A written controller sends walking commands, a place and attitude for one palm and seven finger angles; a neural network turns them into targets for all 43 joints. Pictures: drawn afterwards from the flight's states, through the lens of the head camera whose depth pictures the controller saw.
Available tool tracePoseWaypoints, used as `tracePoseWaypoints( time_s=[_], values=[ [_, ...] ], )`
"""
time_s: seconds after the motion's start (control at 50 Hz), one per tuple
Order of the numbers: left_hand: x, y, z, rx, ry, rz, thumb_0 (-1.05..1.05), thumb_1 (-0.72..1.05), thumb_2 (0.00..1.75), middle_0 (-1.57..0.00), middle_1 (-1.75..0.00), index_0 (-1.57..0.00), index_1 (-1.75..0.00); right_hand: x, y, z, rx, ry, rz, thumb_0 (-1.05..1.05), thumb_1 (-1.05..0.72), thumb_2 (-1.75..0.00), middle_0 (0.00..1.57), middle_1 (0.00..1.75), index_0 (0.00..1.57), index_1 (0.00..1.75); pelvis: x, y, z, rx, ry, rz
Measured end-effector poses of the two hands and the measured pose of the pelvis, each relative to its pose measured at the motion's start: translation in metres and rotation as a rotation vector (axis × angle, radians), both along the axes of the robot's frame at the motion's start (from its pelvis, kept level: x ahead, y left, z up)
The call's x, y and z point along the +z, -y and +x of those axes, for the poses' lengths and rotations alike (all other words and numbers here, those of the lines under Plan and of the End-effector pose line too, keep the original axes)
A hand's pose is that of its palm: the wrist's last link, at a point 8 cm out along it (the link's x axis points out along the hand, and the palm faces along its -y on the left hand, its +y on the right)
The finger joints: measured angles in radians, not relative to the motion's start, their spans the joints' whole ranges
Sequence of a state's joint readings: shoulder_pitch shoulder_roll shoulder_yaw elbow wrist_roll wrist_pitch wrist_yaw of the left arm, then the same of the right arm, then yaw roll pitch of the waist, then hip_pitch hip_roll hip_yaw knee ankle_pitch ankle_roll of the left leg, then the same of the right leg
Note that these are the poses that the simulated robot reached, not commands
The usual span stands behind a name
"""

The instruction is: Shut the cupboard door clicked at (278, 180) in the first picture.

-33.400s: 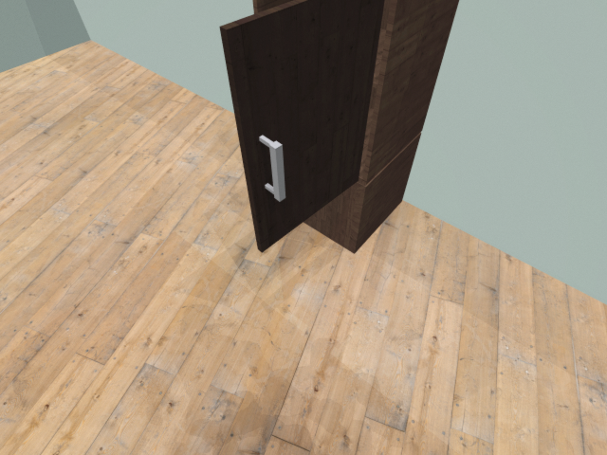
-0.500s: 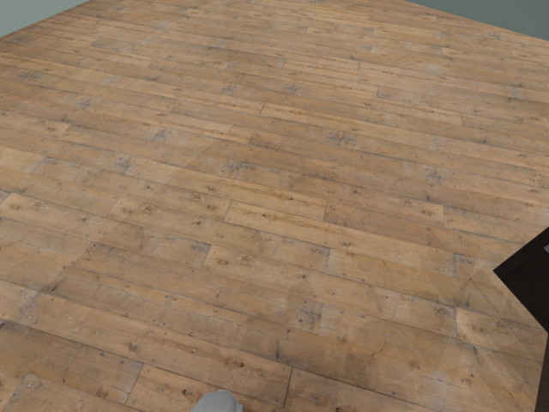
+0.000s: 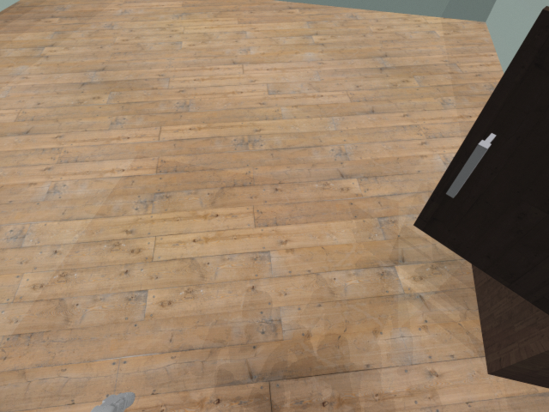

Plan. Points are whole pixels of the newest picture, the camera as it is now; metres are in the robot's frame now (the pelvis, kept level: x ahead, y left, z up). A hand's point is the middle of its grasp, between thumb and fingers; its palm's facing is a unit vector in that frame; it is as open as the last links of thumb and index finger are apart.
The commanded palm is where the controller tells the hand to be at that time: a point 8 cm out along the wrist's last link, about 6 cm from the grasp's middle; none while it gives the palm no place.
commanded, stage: turn to face it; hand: left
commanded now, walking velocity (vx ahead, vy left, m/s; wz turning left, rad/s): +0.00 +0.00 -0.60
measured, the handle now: (470, 166) +0.61 -0.39 -0.04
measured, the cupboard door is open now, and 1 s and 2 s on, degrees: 58 58 58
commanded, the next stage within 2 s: take the last steps up to it in 1.26 s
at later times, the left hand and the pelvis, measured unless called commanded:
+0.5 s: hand (158, 400) +0.16 +0.21 -0.17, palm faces -0.23 -0.95 -0.20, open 7.4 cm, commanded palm none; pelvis +0.02 +0.03 +0.00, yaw -16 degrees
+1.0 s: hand (205, 370) +0.20 +0.14 -0.15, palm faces -0.50 -0.83 -0.26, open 7.3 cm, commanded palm none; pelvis +0.03 +0.01 +0.01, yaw -33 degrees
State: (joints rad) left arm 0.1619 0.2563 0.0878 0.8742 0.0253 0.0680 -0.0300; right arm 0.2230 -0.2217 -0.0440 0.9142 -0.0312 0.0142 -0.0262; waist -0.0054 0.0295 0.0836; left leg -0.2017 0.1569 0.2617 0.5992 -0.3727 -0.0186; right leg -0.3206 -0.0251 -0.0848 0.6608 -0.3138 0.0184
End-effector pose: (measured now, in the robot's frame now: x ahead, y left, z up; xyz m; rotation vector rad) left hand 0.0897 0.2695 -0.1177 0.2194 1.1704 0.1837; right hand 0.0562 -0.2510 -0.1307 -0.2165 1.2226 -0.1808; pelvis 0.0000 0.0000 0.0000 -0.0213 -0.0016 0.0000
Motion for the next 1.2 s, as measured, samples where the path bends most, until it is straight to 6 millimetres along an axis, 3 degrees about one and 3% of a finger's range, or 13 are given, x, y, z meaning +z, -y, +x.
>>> tracePoseWaypoints(
  time_s=[0.08,0.18,0.3,0.42,0.52,0.62,0.76,0.82,0.9,1.02,1.12,1.2],
  values=[
    [0.004,0.018,0.028,-0.073,0.060,0.032,0.01,0.91,0.90,-0.20,-0.30,-0.20,-0.29,-0.017,0.025,-0.023,-0.075,-0.066,-0.003,0.01,-0.91,-0.90,0.21,0.30,0.20,0.30,-0.009,0.008,0.003,-0.042,0.001,0.006],
    [0.009,0.033,0.034,-0.116,0.035,0.024,0.01,0.91,0.90,-0.20,-0.30,-0.21,-0.29,-0.003,0.031,-0.026,-0.121,-0.052,-0.007,0.01,-0.91,-0.90,0.20,0.29,0.20,0.30,0.002,0.010,0.004,-0.096,-0.003,0.026],
    [-0.001,0.036,0.039,-0.177,-0.011,-0.021,0.01,0.91,0.90,-0.20,-0.30,-0.21,-0.30,0.012,0.020,-0.015,-0.160,0.023,-0.016,0.01,-0.91,-0.90,0.20,0.29,0.20,0.30,0.006,0.001,0.009,-0.161,-0.011,0.034],
    [-0.024,0.018,0.055,-0.213,-0.041,-0.061,0.01,0.91,0.90,-0.20,-0.30,-0.21,-0.30,0.014,-0.004,-0.015,-0.199,0.075,-0.057,0.01,-0.91,-0.90,0.20,0.29,0.20,0.30,-0.005,-0.024,0.017,-0.228,-0.022,0.014],
    [-0.018,0.010,0.075,-0.268,-0.061,-0.060,0.01,0.91,0.90,-0.20,-0.30,-0.21,-0.29,0.025,-0.024,-0.039,-0.238,0.031,-0.052,0.01,-0.91,-0.90,0.21,0.30,0.20,0.30,0.005,-0.029,0.020,-0.296,-0.018,0.001],
    [-0.006,0.017,0.095,-0.332,-0.066,-0.042,0.01,0.91,0.90,-0.20,-0.30,-0.20,-0.29,0.023,-0.030,-0.063,-0.314,-0.008,-0.032,0.01,-0.90,-0.90,0.21,0.30,0.21,0.30,0.011,-0.028,0.022,-0.364,-0.022,-0.014],
    [-0.002,0.058,0.127,-0.472,-0.012,0.005,0.01,0.91,0.90,-0.20,-0.30,-0.20,-0.29,-0.008,-0.015,-0.107,-0.458,-0.025,0.021,0.01,-0.90,-0.90,0.21,0.30,0.21,0.30,-0.005,-0.009,0.020,-0.463,-0.012,0.017],
    [0.001,0.074,0.131,-0.509,0.013,0.020,0.01,0.91,0.90,-0.20,-0.30,-0.20,-0.29,-0.018,-0.004,-0.120,-0.506,-0.053,0.026,0.01,-0.90,-0.90,0.21,0.30,0.21,0.30,-0.007,-0.006,0.018,-0.494,-0.009,0.008],
    [0.007,0.085,0.129,-0.534,-0.001,0.023,0.01,0.91,0.90,-0.20,-0.30,-0.21,-0.29,-0.007,0.003,-0.119,-0.542,-0.036,0.013,0.01,-0.91,-0.90,0.20,0.29,0.20,0.30,0.002,-0.005,0.019,-0.531,-0.007,0.023],
    [-0.002,0.090,0.132,-0.576,-0.040,-0.008,0.01,0.91,0.90,-0.20,-0.30,-0.21,-0.30,0.011,0.003,-0.104,-0.573,0.029,-0.018,0.01,-0.91,-0.90,0.20,0.29,0.20,0.30,0.006,-0.008,0.028,-0.581,-0.011,0.029],
    [-0.022,0.084,0.149,-0.594,-0.063,-0.046,0.01,0.91,0.90,-0.20,-0.30,-0.21,-0.30,0.015,-0.010,-0.092,-0.595,0.066,-0.066,0.01,-0.91,-0.90,0.20,0.29,0.20,0.30,-0.003,-0.020,0.045,-0.622,-0.022,0.007],
    [-0.026,0.082,0.164,-0.622,-0.088,-0.051,0.01,0.91,0.90,-0.20,-0.30,-0.21,-0.29,0.021,-0.032,-0.096,-0.610,0.042,-0.071,0.01,-0.91,-0.90,0.20,0.29,0.20,0.30,0.000,-0.026,0.051,-0.662,-0.016,0.006]
  ],
)
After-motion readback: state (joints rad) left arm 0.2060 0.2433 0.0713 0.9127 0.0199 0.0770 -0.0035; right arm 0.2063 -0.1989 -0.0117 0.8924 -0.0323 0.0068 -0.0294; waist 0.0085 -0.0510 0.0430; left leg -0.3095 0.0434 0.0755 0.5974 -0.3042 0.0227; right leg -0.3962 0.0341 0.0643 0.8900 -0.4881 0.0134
